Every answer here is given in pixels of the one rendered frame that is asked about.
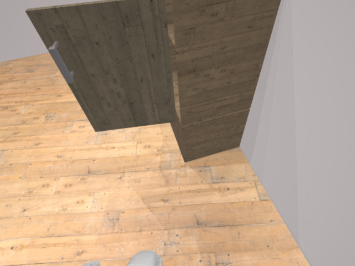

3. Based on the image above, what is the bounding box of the left robot thigh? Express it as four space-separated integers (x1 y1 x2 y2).
126 250 163 266

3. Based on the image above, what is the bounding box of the handle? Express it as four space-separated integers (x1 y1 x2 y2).
48 41 74 84

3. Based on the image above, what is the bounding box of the cupboard door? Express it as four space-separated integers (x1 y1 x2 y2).
26 0 177 132

